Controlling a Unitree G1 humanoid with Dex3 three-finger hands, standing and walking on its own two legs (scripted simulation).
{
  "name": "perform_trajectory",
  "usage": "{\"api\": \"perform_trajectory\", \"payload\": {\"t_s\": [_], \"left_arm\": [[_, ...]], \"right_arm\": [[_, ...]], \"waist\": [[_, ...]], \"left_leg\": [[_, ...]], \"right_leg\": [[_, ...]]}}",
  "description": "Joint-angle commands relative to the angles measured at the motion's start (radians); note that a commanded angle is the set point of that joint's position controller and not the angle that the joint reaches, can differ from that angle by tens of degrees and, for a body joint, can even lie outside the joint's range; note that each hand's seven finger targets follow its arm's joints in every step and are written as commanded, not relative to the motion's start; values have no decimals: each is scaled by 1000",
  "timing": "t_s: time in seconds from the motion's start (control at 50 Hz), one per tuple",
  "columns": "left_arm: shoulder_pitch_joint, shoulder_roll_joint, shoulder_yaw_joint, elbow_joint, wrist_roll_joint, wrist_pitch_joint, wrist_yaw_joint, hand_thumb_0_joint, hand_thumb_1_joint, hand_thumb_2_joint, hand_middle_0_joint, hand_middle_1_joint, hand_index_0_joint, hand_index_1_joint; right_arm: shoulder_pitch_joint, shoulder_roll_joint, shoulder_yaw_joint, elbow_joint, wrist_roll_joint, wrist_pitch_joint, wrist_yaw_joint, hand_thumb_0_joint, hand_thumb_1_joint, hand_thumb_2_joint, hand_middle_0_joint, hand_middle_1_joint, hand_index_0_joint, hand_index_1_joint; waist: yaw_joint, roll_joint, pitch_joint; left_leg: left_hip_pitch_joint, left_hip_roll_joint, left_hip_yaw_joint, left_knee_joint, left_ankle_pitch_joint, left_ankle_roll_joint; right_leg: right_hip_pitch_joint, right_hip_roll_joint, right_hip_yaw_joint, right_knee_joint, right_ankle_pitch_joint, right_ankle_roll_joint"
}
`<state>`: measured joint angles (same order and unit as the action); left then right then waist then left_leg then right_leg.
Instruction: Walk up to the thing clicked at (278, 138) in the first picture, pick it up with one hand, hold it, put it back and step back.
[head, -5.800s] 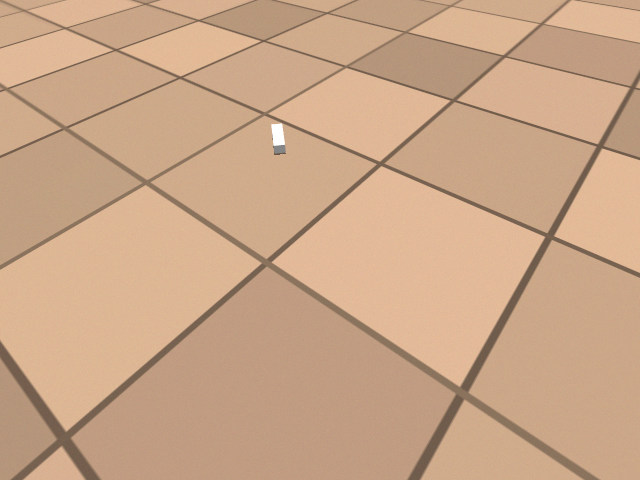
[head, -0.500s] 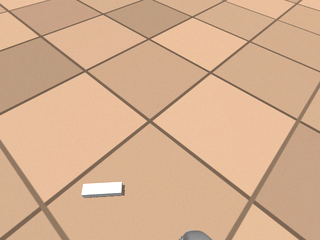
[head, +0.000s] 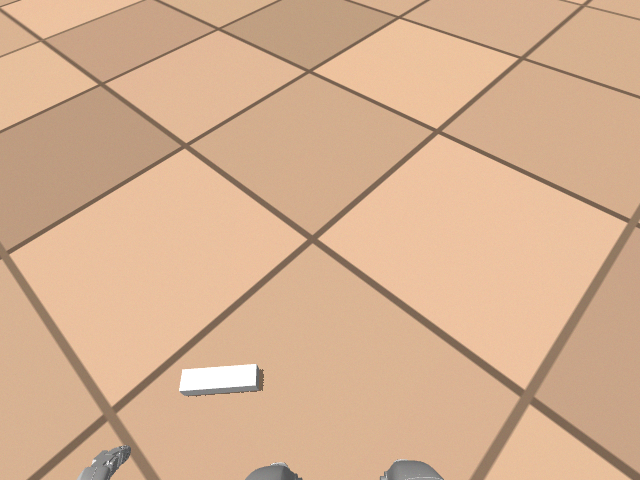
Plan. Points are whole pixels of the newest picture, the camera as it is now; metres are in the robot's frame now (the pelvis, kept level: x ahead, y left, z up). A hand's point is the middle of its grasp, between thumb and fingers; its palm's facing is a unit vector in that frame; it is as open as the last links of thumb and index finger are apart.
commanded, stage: walk up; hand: left
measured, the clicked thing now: (220, 379) +0.48 +0.35 -0.72
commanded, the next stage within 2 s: stand in 1.84 s
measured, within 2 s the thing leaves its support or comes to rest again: neither
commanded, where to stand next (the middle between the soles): +0.09 +0.01 m, yaw +1 degrees
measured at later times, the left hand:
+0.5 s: hand out of the picture +0.04 +0.28 -0.13, palm faces +0.02 -0.92 -0.40, open 7.4 cm
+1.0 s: hand out of the picture +0.12 +0.26 -0.11, palm faces +0.03 -0.92 -0.39, open 7.4 cm
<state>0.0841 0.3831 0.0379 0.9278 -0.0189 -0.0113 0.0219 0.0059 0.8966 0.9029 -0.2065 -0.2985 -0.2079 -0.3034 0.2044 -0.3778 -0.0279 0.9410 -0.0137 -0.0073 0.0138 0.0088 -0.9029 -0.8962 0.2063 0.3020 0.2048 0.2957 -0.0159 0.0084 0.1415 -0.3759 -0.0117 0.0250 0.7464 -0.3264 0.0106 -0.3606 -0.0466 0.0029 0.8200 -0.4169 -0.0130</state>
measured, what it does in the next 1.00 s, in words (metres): stands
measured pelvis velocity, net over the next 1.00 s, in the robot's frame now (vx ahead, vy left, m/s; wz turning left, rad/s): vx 0.01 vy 0.00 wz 0.03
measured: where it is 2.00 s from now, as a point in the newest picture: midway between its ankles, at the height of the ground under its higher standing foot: outside the picture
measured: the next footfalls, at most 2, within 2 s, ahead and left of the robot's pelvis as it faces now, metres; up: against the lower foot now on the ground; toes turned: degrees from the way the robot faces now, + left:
none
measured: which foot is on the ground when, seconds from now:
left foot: down 0.00-1.00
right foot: down 0.00-1.00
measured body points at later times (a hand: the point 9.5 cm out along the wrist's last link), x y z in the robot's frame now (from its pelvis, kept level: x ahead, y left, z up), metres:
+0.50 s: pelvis -0.02 +0.01 +0.02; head +0.00 +0.00 +0.47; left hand +0.04 +0.33 -0.10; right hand +0.09 -0.30 -0.11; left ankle +0.04 +0.12 -0.71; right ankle +0.01 -0.13 -0.71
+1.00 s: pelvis +0.01 +0.00 +0.03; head +0.03 -0.01 +0.48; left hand +0.12 +0.31 -0.09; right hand +0.12 -0.30 -0.11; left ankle +0.05 +0.12 -0.71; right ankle +0.01 -0.13 -0.71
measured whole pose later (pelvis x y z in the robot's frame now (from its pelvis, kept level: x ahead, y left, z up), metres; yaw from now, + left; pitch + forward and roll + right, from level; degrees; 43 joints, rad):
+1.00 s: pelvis +0.01 +0.00 +0.03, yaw +2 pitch -2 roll +0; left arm 0.03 0.36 0.02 1.10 0.00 -0.02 0.01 0.01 0.90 0.90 -0.21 -0.30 -0.21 -0.30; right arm 0.06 -0.37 -0.03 1.09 0.00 0.02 0.03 0.01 -0.90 -0.90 0.20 0.30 0.20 0.30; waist -0.01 0.02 0.08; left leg -0.25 -0.01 -0.02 0.46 -0.19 0.00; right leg -0.20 -0.03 -0.03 0.49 -0.26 0.01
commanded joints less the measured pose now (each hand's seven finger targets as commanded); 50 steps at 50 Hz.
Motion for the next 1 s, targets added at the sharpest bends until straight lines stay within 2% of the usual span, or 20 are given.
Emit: {"api": "perform_trajectory", "payload": {"t_s": [0.0,0.04,0.06,0.08,0.1,0.12,0.14,0.18,0.2,0.22,0.26,0.3,0.34,0.4,0.42,0.52,0.58,0.78,0.84,0.98], "left_arm": [[79,202,48,-6,13,-29,17,0,900,900,-200,-300,-200,-300],[76,261,59,-2,24,-42,18,0,900,900,-200,-300,-200,-300],[35,305,64,-5,23,-40,20,0,900,900,-200,-300,-200,-300],[-7,305,61,-15,23,-39,22,0,900,900,-200,-300,-200,-300],[-28,285,55,-19,21,-37,23,0,900,900,-200,-300,-200,-300],[-39,265,48,-20,21,-36,23,0,900,900,-200,-300,-200,-300],[-41,248,43,-14,20,-32,21,0,900,900,-200,-300,-200,-300],[-21,214,33,12,23,-30,16,0,900,900,-200,-300,-200,-300],[-7,203,31,24,23,-29,14,0,900,900,-200,-300,-200,-300],[10,197,30,39,23,-29,12,0,900,900,-200,-300,-200,-300],[28,210,30,57,31,-32,8,0,900,900,-200,-300,-200,-300],[-21,252,40,55,39,-35,5,0,900,900,-200,-300,-200,-300],[-40,252,39,56,39,-31,3,0,900,900,-200,-300,-200,-300],[-23,210,30,72,35,-36,-2,0,900,900,-200,-300,-200,-300],[-11,205,29,85,35,-36,-3,0,900,900,-200,-300,-200,-300],[-14,224,34,94,37,-35,-6,0,900,900,-200,-300,-200,-300],[-13,220,33,103,36,-38,-5,0,900,900,-200,-300,-200,-300],[-26,217,29,118,25,-41,4,0,900,900,-200,-300,-200,-300],[-37,215,29,119,23,-36,5,0,900,900,-200,-300,-200,-300],[-70,217,29,115,29,-32,5,0,900,900,-200,-300,-200,-300]], "right_arm": [[-81,-235,-61,-76,5,-14,-14,0,-900,-900,200,300,200,300],[-90,-217,-58,-74,21,-7,-17,0,-900,-900,200,300,200,300],[-77,-207,-57,-64,17,-1,-20,0,-900,-900,200,300,200,300],[-61,-206,-59,-45,14,3,-21,0,-900,-900,200,300,200,300],[-44,-216,-63,-33,6,2,-18,0,-900,-900,200,300,200,300],[-48,-223,-66,-27,5,-2,-15,0,-900,-900,200,300,200,300],[-75,-233,-70,-30,2,-3,-9,0,-900,-900,200,300,200,300],[-119,-234,-69,-36,5,-2,-1,0,-900,-900,200,300,200,300],[-128,-230,-64,-36,4,0,-1,0,-900,-900,200,300,200,300],[-140,-226,-61,-33,3,2,0,0,-900,-900,200,300,200,300],[-186,-218,-60,-31,3,13,2,0,-900,-900,200,300,200,300],[-175,-218,-63,-16,-1,23,6,0,-900,-900,200,300,200,300],[-153,-223,-67,2,-9,23,12,0,-900,-900,200,300,200,300],[-175,-223,-64,9,-8,14,17,0,-900,-900,200,300,200,300],[-187,-214,-60,11,-5,12,17,0,-900,-900,200,300,200,300],[-183,-218,-59,29,-5,14,15,0,-900,-900,200,300,200,300],[-175,-211,-57,39,-5,11,15,0,-900,-900,200,300,200,300],[-161,-199,-46,75,10,-2,4,0,-900,-900,200,300,200,300],[-160,-195,-47,81,11,0,1,0,-900,-900,200,300,200,300],[-177,-192,-48,80,9,8,3,0,-900,-900,200,300,200,300]], "waist": [[60,63,-207],[52,-15,-239],[33,-64,-221],[9,-59,-204],[-11,-31,-204],[-14,3,-217],[-7,13,-210],[8,22,-218],[19,31,-215],[30,35,-195],[38,18,-135],[7,-7,-75],[-8,19,-72],[10,61,-131],[21,49,-136],[17,20,-115],[15,21,-136],[20,-4,-218],[20,-3,-225],[15,-30,-211]], "left_leg": [[26,193,-251,-197,315,142],[21,80,-125,-26,337,44],[2,37,-89,21,211,20],[42,42,-70,3,116,13],[93,57,-94,-46,159,21],[130,81,-132,-109,231,42],[140,108,-187,-154,235,76],[107,169,-252,-228,186,138],[74,192,-278,-264,137,150],[35,196,-283,-283,76,142],[-4,138,-232,-268,-74,84],[4,78,-183,-240,-188,45],[73,71,-183,-266,-220,42],[80,123,-247,-354,-201,64],[64,128,-252,-369,-208,61],[64,97,-218,-369,-191,33],[92,104,-219,-377,-130,36],[177,109,-166,-320,311,37],[194,113,-158,-321,359,37],[206,98,-140,-319,333,29]], "right_leg": [[155,0,48,-160,110,-38],[182,-122,220,-266,343,-94],[148,-211,310,-299,382,-154],[102,-244,317,-286,415,-181],[60,-217,277,-253,413,-158],[47,-159,194,-229,384,-114],[17,-95,132,-212,300,-68],[59,-9,53,-146,154,-31],[88,9,36,-133,96,-27],[109,9,39,-157,52,-31],[75,-42,120,-300,-18,-56],[-15,-98,207,-387,-128,-83],[-85,-99,197,-405,-184,-78],[10,-30,90,-349,-53,-46],[38,-27,88,-356,-42,-44],[44,-57,121,-423,-71,-46],[64,-55,106,-418,-3,-43],[192,-87,82,-402,347,-29],[206,-92,75,-396,368,-27],[204,-106,89,-441,347,-29]]}}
